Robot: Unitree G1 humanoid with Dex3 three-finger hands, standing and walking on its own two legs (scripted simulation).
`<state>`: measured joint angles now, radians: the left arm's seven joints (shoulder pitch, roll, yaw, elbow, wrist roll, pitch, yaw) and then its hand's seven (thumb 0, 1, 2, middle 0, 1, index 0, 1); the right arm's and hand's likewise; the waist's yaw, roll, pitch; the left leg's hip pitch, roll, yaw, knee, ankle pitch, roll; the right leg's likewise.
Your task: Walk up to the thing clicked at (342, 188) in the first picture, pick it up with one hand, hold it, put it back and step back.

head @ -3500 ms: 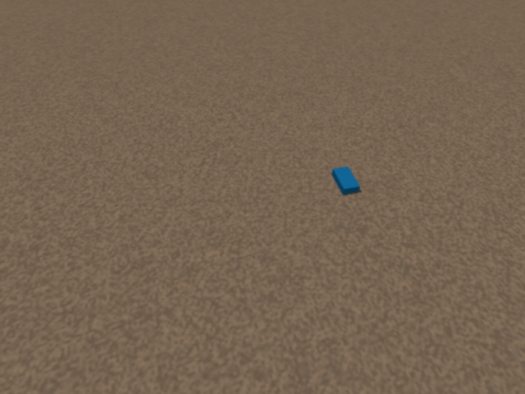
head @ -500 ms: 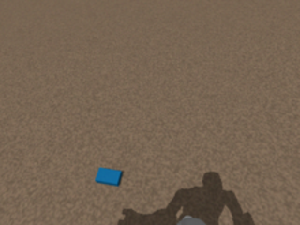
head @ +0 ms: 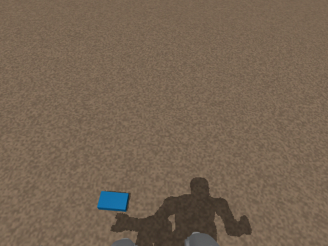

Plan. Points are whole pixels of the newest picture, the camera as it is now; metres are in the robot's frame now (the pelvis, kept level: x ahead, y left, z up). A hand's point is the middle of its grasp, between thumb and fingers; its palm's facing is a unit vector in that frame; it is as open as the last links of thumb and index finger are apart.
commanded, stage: walk up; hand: left
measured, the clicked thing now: (113, 201) +0.43 +0.28 -0.71
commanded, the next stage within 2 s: stand in 1.50 s
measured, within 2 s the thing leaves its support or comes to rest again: neither
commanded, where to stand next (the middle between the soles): +0.06 -0.04 m, yaw -1 degrees
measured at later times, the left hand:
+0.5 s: hand out of the picture +0.14 +0.22 -0.14, palm faces -0.10 -0.93 -0.36, open 7.4 cm
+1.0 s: hand out of the picture +0.14 +0.21 -0.11, palm faces -0.05 -0.95 -0.31, open 7.4 cm
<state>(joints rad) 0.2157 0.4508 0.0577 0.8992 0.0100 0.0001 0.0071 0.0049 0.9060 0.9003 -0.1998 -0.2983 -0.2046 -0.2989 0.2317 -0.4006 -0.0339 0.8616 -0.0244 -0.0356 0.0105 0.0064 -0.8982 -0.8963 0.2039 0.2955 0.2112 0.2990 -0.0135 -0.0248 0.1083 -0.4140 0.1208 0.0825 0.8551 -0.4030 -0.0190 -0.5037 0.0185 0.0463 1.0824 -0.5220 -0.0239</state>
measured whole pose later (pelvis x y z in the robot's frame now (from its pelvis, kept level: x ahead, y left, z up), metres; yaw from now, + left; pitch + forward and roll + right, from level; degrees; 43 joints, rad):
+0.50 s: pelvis +0.00 -0.03 +0.01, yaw -5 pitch -2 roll +0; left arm 0.12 0.38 0.05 0.94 0.01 0.01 -0.02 0.00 0.91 0.90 -0.20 -0.30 -0.21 -0.30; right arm 0.23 -0.40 0.00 0.98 -0.02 -0.05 -0.01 0.01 -0.90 -0.90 0.20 0.30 0.21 0.30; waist -0.02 -0.02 0.08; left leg -0.37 0.08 0.04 0.78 -0.37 -0.03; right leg -0.37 0.01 -0.02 0.80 -0.38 -0.03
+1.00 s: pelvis +0.01 -0.03 +0.04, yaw -4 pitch -2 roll +1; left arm 0.04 0.34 0.04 1.10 0.00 0.02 -0.03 0.00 0.91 0.90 -0.20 -0.30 -0.20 -0.30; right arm 0.12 -0.39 0.01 1.12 -0.01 -0.04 -0.01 0.01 -0.90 -0.90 0.20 0.29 0.21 0.30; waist -0.01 0.00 0.05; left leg -0.20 0.05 0.03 0.45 -0.21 -0.04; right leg -0.21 0.00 -0.03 0.49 -0.25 -0.02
